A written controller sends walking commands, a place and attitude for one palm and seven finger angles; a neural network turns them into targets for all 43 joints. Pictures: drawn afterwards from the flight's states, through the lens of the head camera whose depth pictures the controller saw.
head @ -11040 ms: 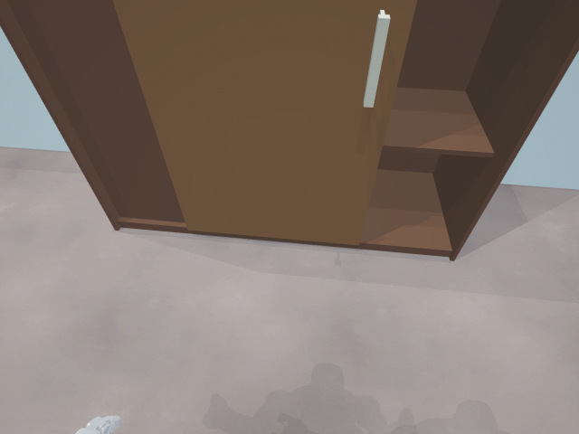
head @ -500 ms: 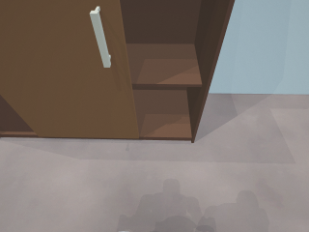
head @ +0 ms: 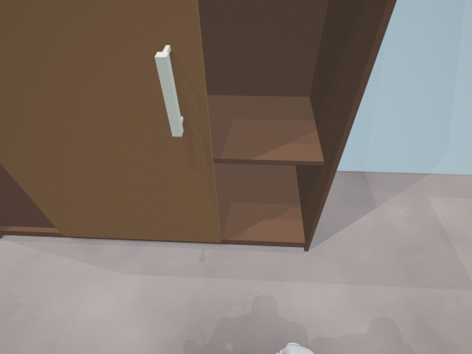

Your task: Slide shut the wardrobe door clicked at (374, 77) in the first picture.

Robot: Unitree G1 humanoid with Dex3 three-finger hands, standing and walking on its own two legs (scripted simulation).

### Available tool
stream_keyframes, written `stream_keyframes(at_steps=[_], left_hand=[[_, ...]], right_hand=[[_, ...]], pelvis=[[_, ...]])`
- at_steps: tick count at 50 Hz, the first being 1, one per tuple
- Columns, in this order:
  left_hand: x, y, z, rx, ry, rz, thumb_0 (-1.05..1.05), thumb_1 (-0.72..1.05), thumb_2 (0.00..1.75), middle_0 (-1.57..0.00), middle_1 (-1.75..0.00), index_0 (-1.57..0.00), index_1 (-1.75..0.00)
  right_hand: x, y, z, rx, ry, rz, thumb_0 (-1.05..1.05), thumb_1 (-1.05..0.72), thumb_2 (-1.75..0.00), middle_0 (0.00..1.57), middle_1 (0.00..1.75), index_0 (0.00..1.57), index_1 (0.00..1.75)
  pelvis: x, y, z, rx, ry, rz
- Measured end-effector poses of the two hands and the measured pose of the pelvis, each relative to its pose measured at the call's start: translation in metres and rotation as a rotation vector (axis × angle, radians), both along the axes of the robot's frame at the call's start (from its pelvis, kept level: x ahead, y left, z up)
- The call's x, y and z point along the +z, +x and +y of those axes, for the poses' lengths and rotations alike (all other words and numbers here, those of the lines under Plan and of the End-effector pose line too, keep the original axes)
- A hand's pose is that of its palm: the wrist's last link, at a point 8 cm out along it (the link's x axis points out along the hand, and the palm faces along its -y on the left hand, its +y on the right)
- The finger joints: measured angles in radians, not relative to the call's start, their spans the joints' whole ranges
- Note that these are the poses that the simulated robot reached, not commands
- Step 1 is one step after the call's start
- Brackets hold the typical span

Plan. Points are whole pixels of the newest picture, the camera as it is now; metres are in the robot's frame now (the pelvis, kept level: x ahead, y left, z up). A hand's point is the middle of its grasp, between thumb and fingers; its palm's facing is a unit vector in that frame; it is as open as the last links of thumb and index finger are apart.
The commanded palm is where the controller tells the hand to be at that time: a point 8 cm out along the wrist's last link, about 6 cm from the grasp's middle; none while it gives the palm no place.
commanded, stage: take the last steps up to it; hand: left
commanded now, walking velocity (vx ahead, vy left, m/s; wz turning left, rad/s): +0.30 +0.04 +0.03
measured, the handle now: (172, 93) +0.70 +0.18 +0.09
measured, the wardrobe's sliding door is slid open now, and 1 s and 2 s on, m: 0.40 0.40 0.40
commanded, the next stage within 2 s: come to a stop and stand still in 0.42 s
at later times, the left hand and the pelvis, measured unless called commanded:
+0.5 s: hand out of the picture +0.12 +0.14 -0.16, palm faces +0.13 -0.97 -0.19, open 7.3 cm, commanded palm none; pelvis +0.15 -0.03 +0.01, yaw +3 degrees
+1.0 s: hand (139, 329) +0.21 +0.21 -0.17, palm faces +0.06 -0.96 -0.26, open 7.4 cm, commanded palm none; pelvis +0.18 +0.00 +0.00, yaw +0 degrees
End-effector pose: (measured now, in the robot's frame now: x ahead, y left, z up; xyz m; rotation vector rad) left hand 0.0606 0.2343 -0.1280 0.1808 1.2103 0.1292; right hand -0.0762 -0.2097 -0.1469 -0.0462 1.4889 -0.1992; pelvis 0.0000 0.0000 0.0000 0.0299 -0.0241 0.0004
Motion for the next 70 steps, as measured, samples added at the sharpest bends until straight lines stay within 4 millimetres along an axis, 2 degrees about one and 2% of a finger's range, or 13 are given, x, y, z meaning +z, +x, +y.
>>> stream_keyframes(at_steps=[5, 8, 14, 20, 30, 35, 38, 42, 48, 53, 56, 62, 70], left_hand=[[-0.003, 0.074, -0.031, -0.049, 0.010, -0.090, 0.01, 0.90, 0.90, -0.20, -0.30, -0.20, -0.30], [-0.001, 0.095, -0.045, -0.025, 0.008, -0.144, 0.01, 0.90, 0.90, -0.20, -0.30, -0.20, -0.30], [0.011, 0.087, -0.046, 0.081, 0.041, -0.080, -0.01, 0.95, 0.89, -0.20, -0.30, -0.20, -0.30], [0.011, 0.067, -0.045, 0.108, 0.028, 0.058, -0.01, 0.94, 0.90, -0.20, -0.30, -0.20, -0.30], [-0.010, 0.044, -0.041, 0.220, -0.074, 0.253, 0.01, 0.91, 0.90, -0.20, -0.30, -0.20, -0.30], [-0.028, 0.053, -0.024, 0.217, -0.094, 0.333, 0.01, 0.91, 0.90, -0.20, -0.30, -0.20, -0.30], [-0.027, 0.070, -0.012, 0.186, -0.082, 0.335, 0.01, 0.91, 0.90, -0.20, -0.30, -0.20, -0.30], [-0.023, 0.098, 0.008, 0.146, -0.043, 0.283, 0.01, 0.90, 0.90, -0.20, -0.30, -0.20, -0.30], [-0.015, 0.135, 0.027, 0.111, 0.027, 0.168, 0.01, 0.91, 0.90, -0.20, -0.30, -0.20, -0.30], [-0.004, 0.154, 0.015, 0.067, 0.070, 0.092, 0.01, 0.91, 0.90, -0.19, -0.30, -0.20, -0.30], [-0.001, 0.154, -0.005, 0.047, 0.089, 0.059, 0.01, 0.91, 0.90, -0.19, -0.30, -0.20, -0.30], [0.011, 0.143, -0.047, 0.033, 0.048, 0.092, 0.01, 0.91, 0.90, -0.20, -0.30, -0.20, -0.30], [0.009, 0.127, -0.045, 0.094, 0.048, 0.135, 0.01, 0.92, 0.89, -0.20, -0.30, -0.21, -0.30]], right_hand=[[-0.015, -0.002, -0.015, -0.037, 0.033, 0.121, 0.01, -0.90, -0.90, 0.20, 0.30, 0.20, 0.30], [-0.018, 0.020, -0.030, -0.014, 0.042, 0.148, 0.01, -0.91, -0.90, 0.20, 0.30, 0.20, 0.30], [-0.008, 0.118, -0.060, 0.046, 0.009, 0.008, 0.01, -0.91, -0.90, 0.19, 0.30, 0.20, 0.30], [0.003, 0.220, -0.063, 0.092, -0.007, -0.163, 0.00, -0.91, -0.90, 0.19, 0.30, 0.19, 0.30], [0.012, 0.352, -0.011, 0.227, -0.014, -0.282, 0.00, -0.91, -0.90, 0.19, 0.30, 0.19, 0.30], [0.013, 0.389, 0.024, 0.243, -0.034, -0.323, 0.00, -0.91, -0.90, 0.19, 0.30, 0.20, 0.30], [0.016, 0.391, 0.036, 0.220, -0.037, -0.322, 0.00, -0.91, -0.90, 0.19, 0.30, 0.20, 0.30], [0.020, 0.388, 0.029, 0.167, -0.059, -0.332, -0.02, -0.92, -0.90, 0.20, 0.30, 0.20, 0.30], [0.019, 0.353, -0.006, 0.130, -0.094, -0.281, -0.01, -0.92, -0.90, 0.20, 0.30, 0.20, 0.30], [0.007, 0.311, -0.043, 0.086, -0.090, -0.215, 0.00, -0.91, -0.90, 0.20, 0.30, 0.20, 0.30], [-0.007, 0.285, -0.062, 0.054, -0.066, -0.166, 0.00, -0.91, -0.90, 0.20, 0.30, 0.20, 0.30], [-0.005, 0.250, -0.073, 0.027, -0.018, -0.076, 0.01, -0.91, -0.90, 0.19, 0.30, 0.20, 0.30], [-0.003, 0.246, -0.065, 0.071, -0.010, -0.006, 0.01, -0.91, -0.90, 0.19, 0.30, 0.20, 0.30]], pelvis=[[-0.015, 0.042, -0.023, -0.001, 0.001, 0.004], [-0.017, 0.059, -0.034, 0.028, -0.013, -0.012], [0.001, 0.092, -0.044, 0.043, -0.014, -0.013], [0.010, 0.126, -0.041, 0.047, -0.019, 0.008], [0.004, 0.184, -0.003, 0.061, -0.046, 0.023], [-0.005, 0.204, 0.017, 0.038, -0.027, 0.013], [-0.002, 0.204, 0.022, 0.030, -0.029, 0.009], [0.002, 0.196, 0.022, 0.018, -0.038, 0.018], [0.002, 0.186, 0.008, 0.005, -0.036, 0.031], [-0.001, 0.179, -0.012, 0.008, -0.027, 0.032], [-0.006, 0.179, -0.028, 0.011, -0.011, 0.023], [0.008, 0.186, -0.042, -0.014, 0.011, 0.024], [0.008, 0.183, -0.039, 0.022, 0.012, 0.032]])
